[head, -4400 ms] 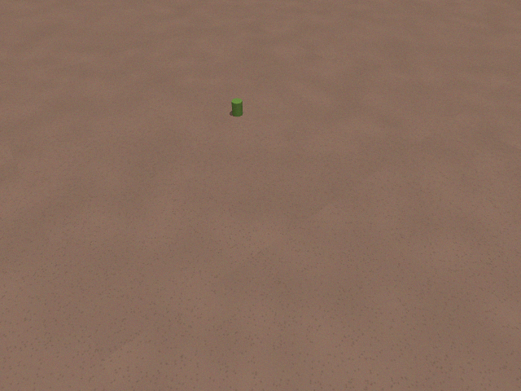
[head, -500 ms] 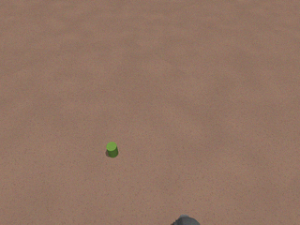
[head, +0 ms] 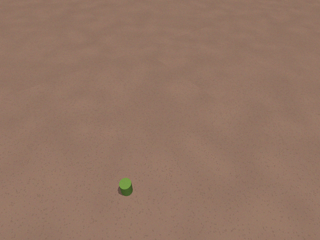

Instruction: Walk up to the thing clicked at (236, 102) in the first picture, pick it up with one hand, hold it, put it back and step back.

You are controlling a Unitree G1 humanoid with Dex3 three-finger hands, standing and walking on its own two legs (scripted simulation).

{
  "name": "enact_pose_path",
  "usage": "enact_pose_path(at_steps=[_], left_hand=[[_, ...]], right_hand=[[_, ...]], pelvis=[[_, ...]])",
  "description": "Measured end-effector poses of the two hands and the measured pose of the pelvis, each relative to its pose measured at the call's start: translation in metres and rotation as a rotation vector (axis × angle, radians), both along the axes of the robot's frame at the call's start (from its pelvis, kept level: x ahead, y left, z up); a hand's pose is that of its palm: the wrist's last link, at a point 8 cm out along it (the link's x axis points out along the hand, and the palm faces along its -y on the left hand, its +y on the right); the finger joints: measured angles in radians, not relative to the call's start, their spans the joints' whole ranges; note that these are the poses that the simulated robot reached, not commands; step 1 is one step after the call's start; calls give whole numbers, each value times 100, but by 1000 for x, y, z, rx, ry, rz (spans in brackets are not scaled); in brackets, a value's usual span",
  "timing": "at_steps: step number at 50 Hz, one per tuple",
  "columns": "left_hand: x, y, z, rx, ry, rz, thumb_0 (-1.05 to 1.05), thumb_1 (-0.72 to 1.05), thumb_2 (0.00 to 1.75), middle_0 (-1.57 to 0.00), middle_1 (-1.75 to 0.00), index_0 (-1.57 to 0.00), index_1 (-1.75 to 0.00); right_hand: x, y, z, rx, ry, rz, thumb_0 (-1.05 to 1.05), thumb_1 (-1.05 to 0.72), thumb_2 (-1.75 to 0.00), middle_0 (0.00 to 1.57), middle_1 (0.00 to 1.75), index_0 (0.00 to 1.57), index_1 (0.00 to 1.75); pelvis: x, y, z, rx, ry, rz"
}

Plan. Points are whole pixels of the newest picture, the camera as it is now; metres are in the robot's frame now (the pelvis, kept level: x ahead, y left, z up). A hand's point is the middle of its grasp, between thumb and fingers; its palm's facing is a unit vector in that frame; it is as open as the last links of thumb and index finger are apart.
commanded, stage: walk up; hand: left
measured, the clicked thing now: (126, 187) +0.57 +0.23 -0.71
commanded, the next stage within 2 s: none
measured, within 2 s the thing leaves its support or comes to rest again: neither
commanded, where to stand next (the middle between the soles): +0.17 +0.01 m, yaw -1 degrees
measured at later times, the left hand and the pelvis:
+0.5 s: hand (75, 230) +0.19 +0.25 -0.14, palm faces -0.07 -0.92 -0.39, open 7.4 cm; pelvis +0.10 -0.01 +0.00, yaw -2 degrees
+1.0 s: hand (76, 217) +0.23 +0.26 -0.14, palm faces -0.04 -0.94 -0.33, open 7.4 cm; pelvis +0.15 +0.01 +0.01, yaw -1 degrees
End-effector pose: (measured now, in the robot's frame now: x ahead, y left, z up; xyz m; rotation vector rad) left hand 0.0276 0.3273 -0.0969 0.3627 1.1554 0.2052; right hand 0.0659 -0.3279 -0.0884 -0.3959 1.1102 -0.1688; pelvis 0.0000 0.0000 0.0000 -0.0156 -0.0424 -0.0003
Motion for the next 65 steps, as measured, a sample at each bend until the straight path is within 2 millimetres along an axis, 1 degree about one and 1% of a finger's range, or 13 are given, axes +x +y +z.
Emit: enact_pose_path(at_steps=[4, 8, 11, 16, 21, 24, 28, 33, 39, 46, 55, 60, 65], left_hand=[[27, 10, -13, -7, 47, -5, 1, 90, 90, -20, -30, -20, -30], [63, 9, -11, -26, 37, -30, 1, 90, 90, -20, -30, -20, -30], [87, 4, -7, -31, 32, -47, 1, 90, 90, -20, -30, -20, -30], [123, -9, -6, -3, 21, -55, 1, 90, 90, -20, -30, -20, -30], [149, -26, -8, 17, -15, -61, 1, 90, 90, -20, -30, -20, -30], [157, -32, -2, 11, -36, -62, 1, 90, 90, -20, -30, -20, -30], [162, -27, 1, 7, -44, -53, 1, 90, 90, -20, -30, -21, -30], [167, -10, -12, -7, -12, -16, 1, 90, 90, -20, -30, -21, -30], [173, -7, -18, -31, 42, 2, 1, 90, 90, -20, -30, -20, -30], [185, -14, -14, -48, 72, 16, 1, 90, 90, -20, -30, -20, -30], [211, -23, -4, -50, 53, 13, 1, 90, 90, -20, -30, -20, -30], [224, -26, 1, -49, 35, 9, 1, 90, 90, -20, -30, -20, -30], [232, -28, 4, -49, 31, 3, 1, 90, 90, -20, -30, -20, -30]], right_hand=[[19, 12, 6, -20, -44, -32, 1, -90, -90, 20, 30, 20, 30], [25, 19, 14, -18, -24, -53, 1, -90, -90, 20, 30, 20, 30], [29, 19, 12, -17, 9, -65, 1, -90, -90, 21, 30, 20, 30], [43, 11, -7, 4, 52, -87, 1, -90, -90, 21, 30, 20, 30], [69, 5, -34, 38, 66, -99, 1, -90, -90, 20, 30, 20, 30], [84, 8, -35, 51, 69, -81, 1, -90, -90, 20, 30, 20, 30], [98, 13, -31, 45, 69, -57, 1, -90, -90, 20, 30, 20, 30], [100, 20, -26, 9, 74, -74, 1, -90, -90, 20, 30, 20, 30], [110, 27, -17, 11, 100, -93, 1, -90, -90, 20, 30, 20, 30], [144, 33, -12, 29, 85, -79, 1, -90, -90, 20, 30, 20, 30], [188, 35, -5, 49, 25, -77, 1, -90, -90, 20, 30, 20, 30], [196, 34, -3, 55, 17, -82, 1, -90, -90, 20, 30, 20, 30], [192, 33, -3, 58, 33, -93, 1, -90, -90, 20, 30, 20, 30]], pelvis=[[24, 11, -2, 12, -7, -11], [46, 12, 6, 23, -12, -18], [60, 11, 8, 26, -13, -26], [80, 1, 2, 28, -12, -30], [93, -11, -10, 19, -16, -35], [98, -9, -6, 24, -12, -29], [106, -4, -2, 24, -3, -25], [117, 9, -6, 34, -4, -28], [133, 11, 2, 14, -3, -29], [148, 10, 11, 10, 2, -26], [159, 8, 18, 15, 2, -26], [162, 7, 21, 17, 1, -27], [165, 6, 23, 19, 3, -28]])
